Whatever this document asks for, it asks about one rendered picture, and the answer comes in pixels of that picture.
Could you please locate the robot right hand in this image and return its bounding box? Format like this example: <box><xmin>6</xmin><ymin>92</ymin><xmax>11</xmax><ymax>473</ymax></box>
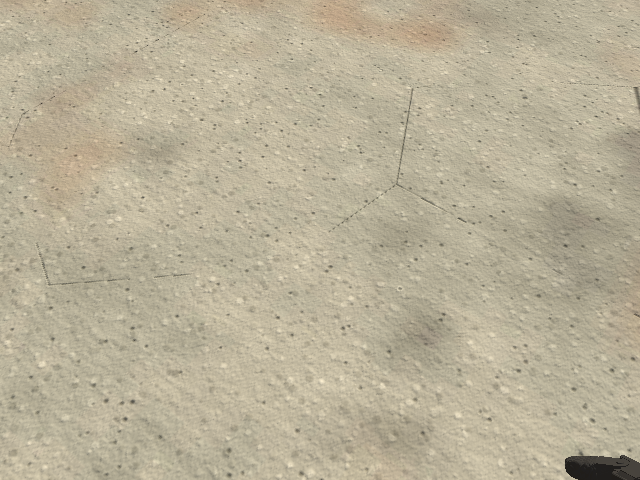
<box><xmin>565</xmin><ymin>455</ymin><xmax>640</xmax><ymax>480</ymax></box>

